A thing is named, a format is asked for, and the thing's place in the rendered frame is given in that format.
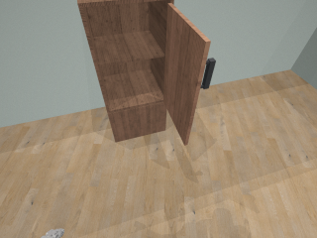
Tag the cupboard door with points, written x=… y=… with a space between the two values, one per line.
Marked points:
x=186 y=53

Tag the robot left hand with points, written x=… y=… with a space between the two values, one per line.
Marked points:
x=54 y=233

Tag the handle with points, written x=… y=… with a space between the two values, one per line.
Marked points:
x=210 y=64

